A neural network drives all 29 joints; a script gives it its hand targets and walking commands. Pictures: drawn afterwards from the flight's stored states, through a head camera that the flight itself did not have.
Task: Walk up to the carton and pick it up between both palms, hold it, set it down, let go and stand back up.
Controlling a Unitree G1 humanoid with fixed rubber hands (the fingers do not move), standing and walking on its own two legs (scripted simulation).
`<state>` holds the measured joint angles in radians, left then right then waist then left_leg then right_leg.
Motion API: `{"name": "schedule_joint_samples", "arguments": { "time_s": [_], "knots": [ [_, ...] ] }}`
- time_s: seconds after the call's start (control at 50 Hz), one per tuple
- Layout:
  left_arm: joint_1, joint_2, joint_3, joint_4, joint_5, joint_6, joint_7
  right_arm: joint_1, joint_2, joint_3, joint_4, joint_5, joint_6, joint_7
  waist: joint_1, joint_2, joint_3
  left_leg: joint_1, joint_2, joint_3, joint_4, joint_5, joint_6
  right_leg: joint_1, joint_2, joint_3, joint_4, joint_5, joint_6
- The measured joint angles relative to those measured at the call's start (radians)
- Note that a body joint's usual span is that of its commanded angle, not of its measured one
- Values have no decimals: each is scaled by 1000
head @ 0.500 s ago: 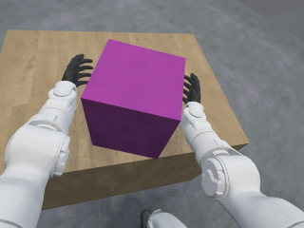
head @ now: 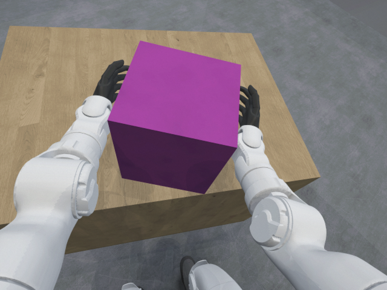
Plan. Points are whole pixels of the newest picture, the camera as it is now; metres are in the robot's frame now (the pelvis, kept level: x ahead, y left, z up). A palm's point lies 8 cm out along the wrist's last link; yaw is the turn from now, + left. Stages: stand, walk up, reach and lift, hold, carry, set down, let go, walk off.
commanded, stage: reach and lift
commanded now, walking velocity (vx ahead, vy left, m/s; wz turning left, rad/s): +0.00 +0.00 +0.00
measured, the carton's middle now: (176, 126) +0.44 -0.05 +0.01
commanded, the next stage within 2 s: none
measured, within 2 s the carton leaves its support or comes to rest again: neither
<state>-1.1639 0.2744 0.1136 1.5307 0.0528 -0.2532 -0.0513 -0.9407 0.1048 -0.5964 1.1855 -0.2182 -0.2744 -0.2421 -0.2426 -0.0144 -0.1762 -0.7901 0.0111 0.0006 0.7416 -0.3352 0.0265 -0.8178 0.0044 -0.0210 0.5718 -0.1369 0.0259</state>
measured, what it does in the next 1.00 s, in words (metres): stands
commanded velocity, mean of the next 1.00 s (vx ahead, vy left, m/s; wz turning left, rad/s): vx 0.00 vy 0.00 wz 0.00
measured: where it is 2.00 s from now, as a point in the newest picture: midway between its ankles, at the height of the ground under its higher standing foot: outside the picture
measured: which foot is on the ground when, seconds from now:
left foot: down 0.00-1.00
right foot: down 0.00-1.00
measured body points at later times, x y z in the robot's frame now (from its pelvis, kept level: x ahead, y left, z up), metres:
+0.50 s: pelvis +0.04 +0.00 +0.03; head +0.14 +0.02 +0.46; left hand +0.51 +0.09 +0.05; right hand +0.41 -0.20 +0.05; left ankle -0.01 +0.09 -0.71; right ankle +0.07 -0.14 -0.71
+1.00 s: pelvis +0.03 +0.00 +0.03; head +0.15 +0.03 +0.46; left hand +0.51 +0.09 +0.05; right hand +0.41 -0.20 +0.05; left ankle -0.01 +0.09 -0.71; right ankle +0.07 -0.14 -0.71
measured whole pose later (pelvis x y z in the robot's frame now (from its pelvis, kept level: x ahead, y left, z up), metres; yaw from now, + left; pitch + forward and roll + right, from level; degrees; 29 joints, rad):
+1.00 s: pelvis +0.03 +0.00 +0.03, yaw +2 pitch +18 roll -2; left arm -1.08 0.20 0.39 1.50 0.34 -0.37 -0.06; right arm -0.76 0.18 -0.73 1.08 -0.37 -0.51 -0.19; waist -0.20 -0.02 -0.07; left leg -0.55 0.01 -0.01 0.49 -0.25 0.02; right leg -0.55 0.00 -0.06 0.28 -0.05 0.02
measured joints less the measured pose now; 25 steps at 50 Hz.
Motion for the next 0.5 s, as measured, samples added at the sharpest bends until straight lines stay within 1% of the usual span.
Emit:
{"name": "schedule_joint_samples", "arguments": {
  "time_s": [0.04,0.08,0.16,0.24,0.28,0.32,0.5],
  "knots": [
    [-7,-12,81,31,75,-33,3,23,26,-81,-38,-85,-31,23,9,4,29,38,-1,-1,-28,9,1,42,-1,-2,-34,11,1],
    [-3,-23,144,50,128,-66,5,55,48,-132,-83,-140,-62,44,17,14,57,80,-5,-4,-60,18,2,89,-5,-6,-72,22,2],
    [33,-48,211,59,174,-118,5,116,75,-167,-143,-185,-114,66,26,41,83,146,-13,-10,-118,33,6,161,-14,-15,-133,33,6],
    [70,-61,241,64,185,-152,0,158,80,-158,-153,-192,-152,72,27,60,93,201,-14,-12,-154,33,8,217,-15,-20,-168,32,8],
    [84,-67,246,65,189,-160,-8,173,76,-143,-145,-191,-162,79,27,64,98,224,-13,-14,-165,30,8,241,-14,-22,-180,29,8],
    [95,-69,250,63,191,-163,-9,184,74,-134,-135,-186,-173,75,25,66,100,243,-12,-16,-174,28,7,260,-13,-25,-189,26,7],
    [126,-78,265,31,212,-167,-9,212,68,-98,-104,-152,-217,59,24,45,111,287,-3,-20,-201,26,0,308,-5,-33,-221,26,1]
  ]
}}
